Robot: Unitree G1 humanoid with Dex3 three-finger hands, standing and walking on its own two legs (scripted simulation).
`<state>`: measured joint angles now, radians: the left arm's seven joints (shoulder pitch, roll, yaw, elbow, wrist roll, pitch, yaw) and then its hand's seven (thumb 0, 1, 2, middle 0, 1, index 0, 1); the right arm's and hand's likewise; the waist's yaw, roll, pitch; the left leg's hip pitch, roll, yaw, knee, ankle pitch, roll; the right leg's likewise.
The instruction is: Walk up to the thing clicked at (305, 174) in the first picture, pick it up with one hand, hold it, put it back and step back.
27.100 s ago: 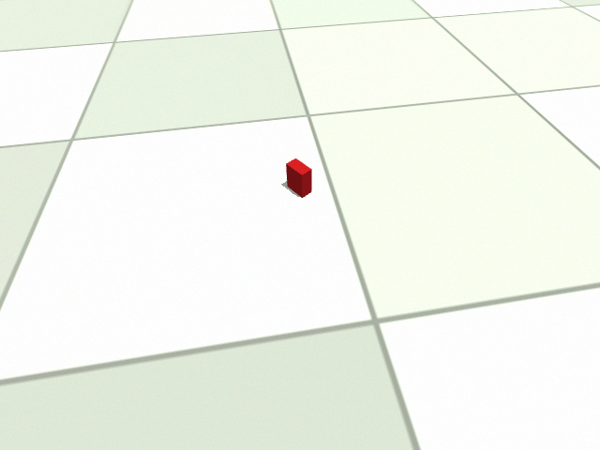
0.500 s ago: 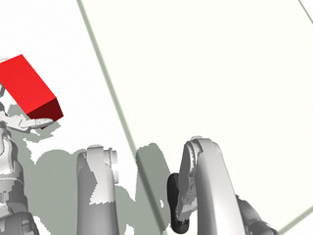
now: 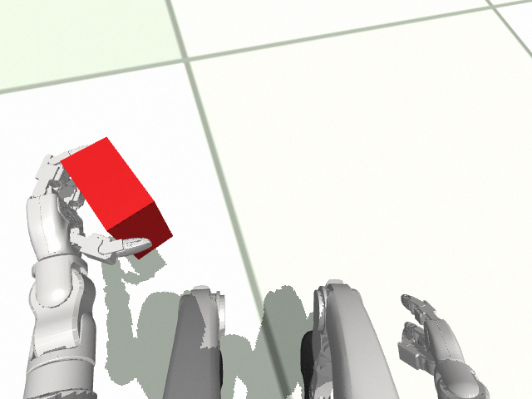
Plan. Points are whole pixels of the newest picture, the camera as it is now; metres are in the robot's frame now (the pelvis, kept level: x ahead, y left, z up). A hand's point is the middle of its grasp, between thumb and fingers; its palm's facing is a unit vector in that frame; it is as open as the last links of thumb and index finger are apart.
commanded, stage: hold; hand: left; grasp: from the side
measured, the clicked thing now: (124, 203) +0.39 +0.22 -0.02
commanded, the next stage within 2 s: crouch in 1.80 s
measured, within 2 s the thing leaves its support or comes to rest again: neither
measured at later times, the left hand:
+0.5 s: hand (70, 147) +0.38 +0.22 +0.15, palm faces +0.27 -0.96 -0.09, open 14.1 cm
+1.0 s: hand (61, 80) +0.40 +0.20 +0.21, palm faces +0.33 -0.94 -0.06, open 14.1 cm
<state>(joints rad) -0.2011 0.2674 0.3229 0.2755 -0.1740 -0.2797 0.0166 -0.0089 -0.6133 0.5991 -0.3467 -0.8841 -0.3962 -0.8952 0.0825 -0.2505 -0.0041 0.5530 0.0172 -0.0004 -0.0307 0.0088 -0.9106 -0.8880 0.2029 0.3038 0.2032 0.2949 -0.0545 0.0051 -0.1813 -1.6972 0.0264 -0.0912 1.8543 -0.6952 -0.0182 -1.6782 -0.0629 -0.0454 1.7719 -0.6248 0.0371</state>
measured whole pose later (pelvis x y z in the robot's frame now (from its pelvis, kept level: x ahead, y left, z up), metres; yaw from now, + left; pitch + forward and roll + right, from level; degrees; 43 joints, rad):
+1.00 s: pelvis +0.06 -0.01 +0.19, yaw +2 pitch +13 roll -2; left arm -0.15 0.17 0.16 0.42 -0.09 -0.28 0.16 -0.01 -0.61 0.58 -0.35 -0.88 -0.41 -0.88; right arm 0.23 -0.19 0.01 0.66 -0.04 -0.02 -0.08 0.01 -0.91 -0.89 0.20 0.30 0.20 0.30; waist -0.03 0.00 -0.09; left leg -0.76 0.05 -0.04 1.05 -0.51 -0.03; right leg -0.75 -0.05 -0.06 0.99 -0.46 0.03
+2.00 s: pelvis +0.07 -0.01 +0.22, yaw +2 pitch +6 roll -1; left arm -0.11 0.13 0.15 0.45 -0.08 -0.33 0.17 -0.01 -0.61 0.64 -0.33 -0.90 -0.38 -0.90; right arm 0.22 -0.19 0.00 0.68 -0.04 0.01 -0.06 0.01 -0.92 -0.90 0.20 0.30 0.20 0.30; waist -0.02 0.00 -0.04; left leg -0.53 0.05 -0.02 0.86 -0.45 -0.03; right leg -0.53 -0.04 -0.05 0.82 -0.40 0.03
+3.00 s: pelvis -0.02 -0.01 -0.10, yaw -2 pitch +33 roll -5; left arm -0.71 0.46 0.56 1.19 0.01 -0.81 0.11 -0.01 -0.61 0.70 -0.30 -0.92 -0.35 -0.93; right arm 0.07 -0.24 0.06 0.74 -0.16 0.02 0.09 0.01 -0.92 -0.91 0.20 0.30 0.20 0.29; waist -0.19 -0.06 -0.10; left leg -2.03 0.02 -0.13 2.16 -0.72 -0.05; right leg -2.03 -0.05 -0.04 2.08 -0.63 0.02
